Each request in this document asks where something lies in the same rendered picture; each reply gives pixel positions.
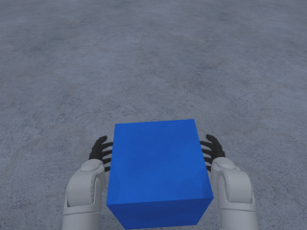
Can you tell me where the robot right hand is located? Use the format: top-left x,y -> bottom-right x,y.
200,134 -> 225,172

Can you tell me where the carton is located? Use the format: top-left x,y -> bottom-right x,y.
106,119 -> 214,230

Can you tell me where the right robot forearm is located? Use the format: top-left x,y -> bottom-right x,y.
211,157 -> 260,230

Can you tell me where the robot left hand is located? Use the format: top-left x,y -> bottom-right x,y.
88,135 -> 113,172

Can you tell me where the left robot forearm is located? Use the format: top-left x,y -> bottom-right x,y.
61,159 -> 106,230

